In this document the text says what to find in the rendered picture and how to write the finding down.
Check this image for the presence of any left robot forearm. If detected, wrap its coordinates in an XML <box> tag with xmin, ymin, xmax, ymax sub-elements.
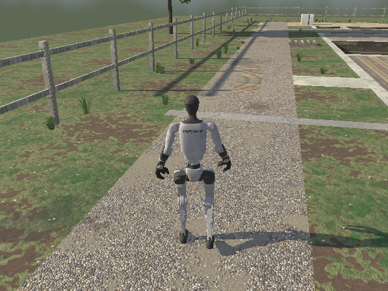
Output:
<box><xmin>157</xmin><ymin>146</ymin><xmax>169</xmax><ymax>169</ymax></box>

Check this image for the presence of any right robot hand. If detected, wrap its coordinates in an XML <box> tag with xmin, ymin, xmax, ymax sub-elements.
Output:
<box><xmin>218</xmin><ymin>161</ymin><xmax>231</xmax><ymax>172</ymax></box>

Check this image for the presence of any robot left upper arm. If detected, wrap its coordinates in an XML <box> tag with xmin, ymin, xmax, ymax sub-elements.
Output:
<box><xmin>163</xmin><ymin>122</ymin><xmax>180</xmax><ymax>155</ymax></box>

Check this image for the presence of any robot torso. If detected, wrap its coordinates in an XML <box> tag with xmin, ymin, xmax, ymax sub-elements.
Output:
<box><xmin>179</xmin><ymin>119</ymin><xmax>207</xmax><ymax>182</ymax></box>

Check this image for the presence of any right robot forearm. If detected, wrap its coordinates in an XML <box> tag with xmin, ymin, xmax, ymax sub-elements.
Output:
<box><xmin>219</xmin><ymin>144</ymin><xmax>230</xmax><ymax>162</ymax></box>

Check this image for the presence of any left robot hand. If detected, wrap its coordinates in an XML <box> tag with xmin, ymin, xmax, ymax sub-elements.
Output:
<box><xmin>155</xmin><ymin>166</ymin><xmax>169</xmax><ymax>179</ymax></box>

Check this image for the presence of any right robot foot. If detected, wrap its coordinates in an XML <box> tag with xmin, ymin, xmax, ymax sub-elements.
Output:
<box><xmin>206</xmin><ymin>236</ymin><xmax>215</xmax><ymax>249</ymax></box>

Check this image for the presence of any robot right upper arm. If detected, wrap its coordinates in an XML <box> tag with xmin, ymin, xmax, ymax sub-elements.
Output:
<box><xmin>205</xmin><ymin>121</ymin><xmax>224</xmax><ymax>153</ymax></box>

